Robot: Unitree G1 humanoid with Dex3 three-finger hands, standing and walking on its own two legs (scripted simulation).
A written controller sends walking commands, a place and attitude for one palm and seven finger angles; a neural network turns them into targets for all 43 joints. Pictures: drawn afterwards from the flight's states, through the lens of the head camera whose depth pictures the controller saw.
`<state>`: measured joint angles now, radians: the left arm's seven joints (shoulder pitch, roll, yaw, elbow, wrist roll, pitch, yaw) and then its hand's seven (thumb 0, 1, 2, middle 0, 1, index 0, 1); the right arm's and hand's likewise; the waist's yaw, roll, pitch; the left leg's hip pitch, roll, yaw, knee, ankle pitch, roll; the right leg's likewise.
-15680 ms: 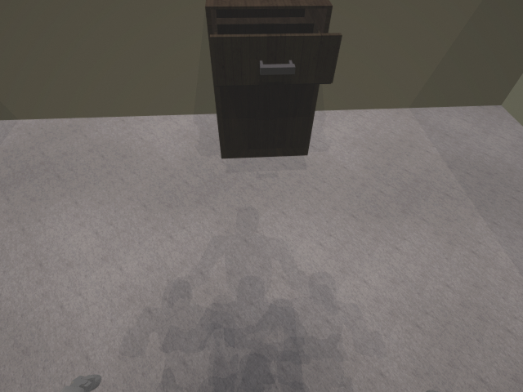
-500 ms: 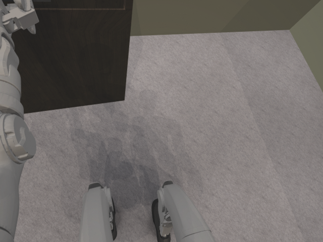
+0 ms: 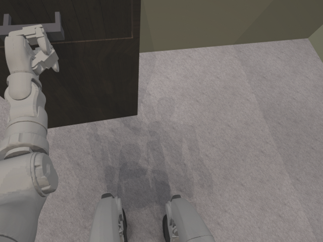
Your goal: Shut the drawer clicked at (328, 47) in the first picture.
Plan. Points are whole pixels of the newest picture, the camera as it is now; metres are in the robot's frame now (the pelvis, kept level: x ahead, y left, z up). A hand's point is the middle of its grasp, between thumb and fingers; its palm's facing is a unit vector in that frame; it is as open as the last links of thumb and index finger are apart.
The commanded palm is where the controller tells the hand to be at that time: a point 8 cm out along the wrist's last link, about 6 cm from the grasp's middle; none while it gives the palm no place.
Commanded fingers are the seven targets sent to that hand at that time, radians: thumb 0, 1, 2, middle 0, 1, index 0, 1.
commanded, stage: draw the hand back to the body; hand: left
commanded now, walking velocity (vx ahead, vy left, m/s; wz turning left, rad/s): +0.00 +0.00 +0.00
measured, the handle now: (33, 25) +0.62 +0.25 +0.05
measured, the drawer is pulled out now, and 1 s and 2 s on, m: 0.00 0.00 0.00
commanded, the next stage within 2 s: step back with the hand held close in 1.32 s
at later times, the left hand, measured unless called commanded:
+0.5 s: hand (1, 99) +0.37 +0.21 +0.16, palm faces +0.13 -0.99 -0.10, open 3.3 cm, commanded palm +0.33 +0.27 +0.17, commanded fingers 0.00 0.90 0.90 -1.40 -1.60 -1.40 -1.60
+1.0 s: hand out of the picture +0.25 +0.24 +0.25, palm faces +0.38 -0.86 -0.34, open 3.2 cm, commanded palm +0.19 +0.28 +0.28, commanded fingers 0.00 0.90 0.90 -1.40 -1.60 -1.40 -1.60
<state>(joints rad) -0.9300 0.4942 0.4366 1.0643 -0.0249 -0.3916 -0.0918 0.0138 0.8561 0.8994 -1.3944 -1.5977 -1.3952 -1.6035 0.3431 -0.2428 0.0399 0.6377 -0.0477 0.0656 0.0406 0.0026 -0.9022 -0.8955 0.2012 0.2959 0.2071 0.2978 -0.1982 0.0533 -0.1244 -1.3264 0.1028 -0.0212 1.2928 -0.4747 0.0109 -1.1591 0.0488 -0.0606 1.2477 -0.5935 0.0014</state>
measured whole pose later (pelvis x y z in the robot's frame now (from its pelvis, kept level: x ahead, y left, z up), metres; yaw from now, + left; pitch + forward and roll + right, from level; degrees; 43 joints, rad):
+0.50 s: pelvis +0.04 +0.00 +0.08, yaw +4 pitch +11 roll -2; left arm -0.15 0.30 0.20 0.34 -0.18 -0.23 -0.12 0.01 0.90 0.90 -1.40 -1.60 -1.40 -1.60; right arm 0.22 -0.26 0.01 0.54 0.05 0.05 -0.02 0.01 -0.90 -0.90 0.20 0.30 0.20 0.30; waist -0.04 0.04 -0.11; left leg -0.69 0.06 0.02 0.89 -0.40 0.00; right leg -0.53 0.01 -0.04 0.84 -0.50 0.00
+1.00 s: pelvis +0.04 -0.01 +0.13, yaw +4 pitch -2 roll +0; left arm 0.38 0.32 0.21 -0.29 -0.08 -0.05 0.09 0.01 0.90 0.90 -1.40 -1.60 -1.40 -1.60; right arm 0.16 -0.24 0.05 0.58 0.01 -0.01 -0.08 0.01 -0.90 -0.90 0.20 0.30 0.21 0.30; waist 0.05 0.06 0.02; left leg -0.18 0.03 0.05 0.43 -0.21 -0.01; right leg -0.03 0.00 -0.02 0.37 -0.30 0.00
